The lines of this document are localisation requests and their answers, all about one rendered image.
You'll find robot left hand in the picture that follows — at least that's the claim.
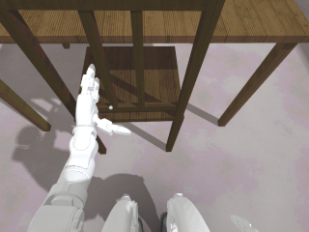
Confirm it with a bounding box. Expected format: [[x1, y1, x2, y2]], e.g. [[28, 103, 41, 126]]
[[75, 64, 131, 136]]

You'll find left robot shin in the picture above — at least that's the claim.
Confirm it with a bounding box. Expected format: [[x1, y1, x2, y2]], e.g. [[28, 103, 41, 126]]
[[121, 196, 139, 232]]

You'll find robot left forearm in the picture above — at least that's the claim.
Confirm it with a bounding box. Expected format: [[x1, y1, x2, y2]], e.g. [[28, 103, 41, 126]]
[[27, 125, 98, 232]]

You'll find chair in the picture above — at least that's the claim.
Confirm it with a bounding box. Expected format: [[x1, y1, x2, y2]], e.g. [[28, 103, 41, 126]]
[[0, 0, 226, 155]]

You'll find robot shin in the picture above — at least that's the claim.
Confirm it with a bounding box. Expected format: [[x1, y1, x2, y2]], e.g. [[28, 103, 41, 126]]
[[121, 196, 139, 232], [166, 193, 183, 232]]

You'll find robot right hand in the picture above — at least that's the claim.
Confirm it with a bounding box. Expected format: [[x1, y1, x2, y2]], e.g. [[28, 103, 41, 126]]
[[230, 215, 258, 232]]

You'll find table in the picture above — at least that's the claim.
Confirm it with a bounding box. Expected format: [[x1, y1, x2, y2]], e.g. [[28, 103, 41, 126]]
[[0, 0, 309, 131]]

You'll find left robot upper arm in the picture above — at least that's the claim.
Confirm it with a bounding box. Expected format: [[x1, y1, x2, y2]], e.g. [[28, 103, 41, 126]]
[[29, 205, 85, 232]]

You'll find right robot shin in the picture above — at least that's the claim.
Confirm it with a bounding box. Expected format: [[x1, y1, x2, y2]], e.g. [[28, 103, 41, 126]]
[[166, 193, 183, 232]]

